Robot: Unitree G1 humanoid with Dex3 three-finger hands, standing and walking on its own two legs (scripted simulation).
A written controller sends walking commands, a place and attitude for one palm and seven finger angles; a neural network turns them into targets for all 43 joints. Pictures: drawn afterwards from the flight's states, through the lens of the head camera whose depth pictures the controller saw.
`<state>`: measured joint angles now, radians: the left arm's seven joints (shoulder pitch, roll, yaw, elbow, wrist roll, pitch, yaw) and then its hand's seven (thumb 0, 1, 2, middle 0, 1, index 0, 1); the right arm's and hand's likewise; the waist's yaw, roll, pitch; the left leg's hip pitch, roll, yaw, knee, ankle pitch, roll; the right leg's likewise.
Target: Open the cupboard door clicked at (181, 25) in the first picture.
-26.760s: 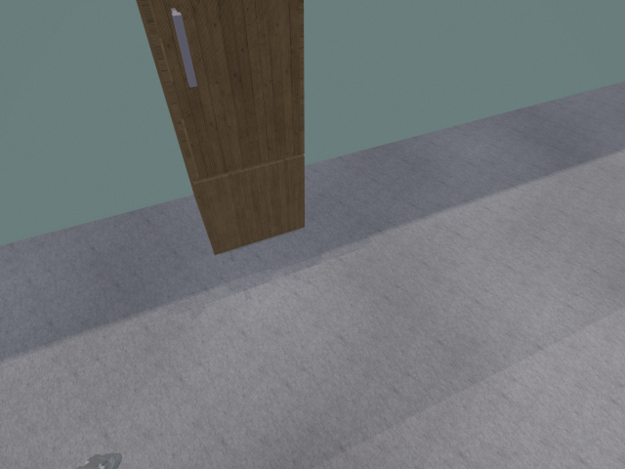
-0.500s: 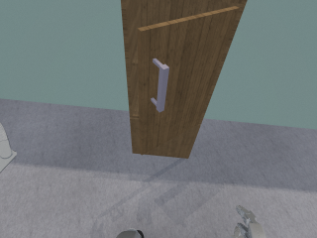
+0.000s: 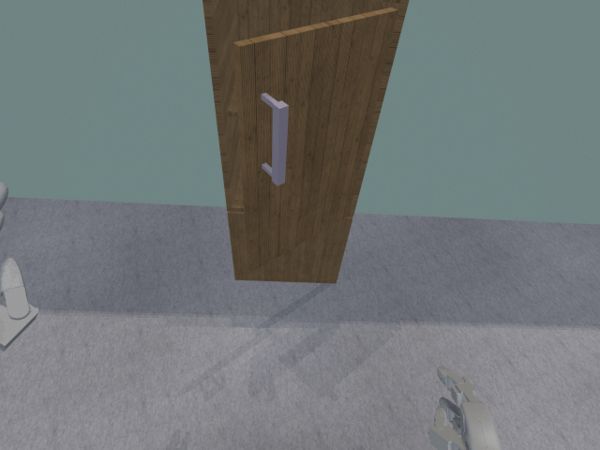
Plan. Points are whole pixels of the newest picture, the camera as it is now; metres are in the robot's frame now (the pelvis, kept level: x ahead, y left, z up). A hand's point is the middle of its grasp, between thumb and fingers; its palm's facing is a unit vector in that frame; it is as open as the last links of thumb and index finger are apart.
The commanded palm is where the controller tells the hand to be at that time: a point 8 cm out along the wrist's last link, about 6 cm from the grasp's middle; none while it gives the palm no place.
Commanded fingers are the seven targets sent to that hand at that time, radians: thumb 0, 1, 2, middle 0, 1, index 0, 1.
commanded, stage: stop stepping back and stand still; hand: left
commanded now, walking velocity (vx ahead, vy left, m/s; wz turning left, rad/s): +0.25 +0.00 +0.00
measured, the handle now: (273, 141) +0.62 +0.08 +0.08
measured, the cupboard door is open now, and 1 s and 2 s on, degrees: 38 38 38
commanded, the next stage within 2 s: let the arm hang, fingers relaxed in 0.50 s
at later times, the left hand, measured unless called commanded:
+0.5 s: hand out of the picture +0.17 +0.28 +0.17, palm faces +0.45 -0.75 -0.49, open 7.4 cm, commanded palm +0.10 +0.31 +0.18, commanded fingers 0.00 0.90 0.90 -0.20 -0.30 -0.20 -0.30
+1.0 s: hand out of the picture -0.03 +0.20 -0.18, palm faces +0.13 -0.97 -0.20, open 6.9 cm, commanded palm none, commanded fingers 0.00 0.90 0.90 -0.20 -0.30 -0.20 -0.30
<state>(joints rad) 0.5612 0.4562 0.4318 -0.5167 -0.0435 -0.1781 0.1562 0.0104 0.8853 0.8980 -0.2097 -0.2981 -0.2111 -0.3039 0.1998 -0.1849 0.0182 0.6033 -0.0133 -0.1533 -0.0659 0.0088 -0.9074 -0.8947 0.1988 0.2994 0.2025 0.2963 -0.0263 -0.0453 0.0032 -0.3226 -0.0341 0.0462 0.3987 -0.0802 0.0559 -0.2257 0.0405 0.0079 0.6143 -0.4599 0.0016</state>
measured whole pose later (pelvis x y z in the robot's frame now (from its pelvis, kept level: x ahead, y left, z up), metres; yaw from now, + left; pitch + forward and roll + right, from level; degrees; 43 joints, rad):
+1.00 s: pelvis -0.04 +0.01 +0.00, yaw +5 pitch -1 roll -1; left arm 0.27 0.19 0.04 1.00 0.02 0.03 0.02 -0.03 1.00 0.90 -0.21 -0.30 -0.21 -0.30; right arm 0.25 -0.18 0.00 1.04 -0.03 0.03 -0.02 0.00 -0.91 -0.89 0.20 0.30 0.20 0.30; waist 0.00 -0.02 0.07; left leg -0.27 0.03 -0.01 0.52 -0.24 -0.01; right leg -0.19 0.00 -0.10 0.47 -0.27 -0.02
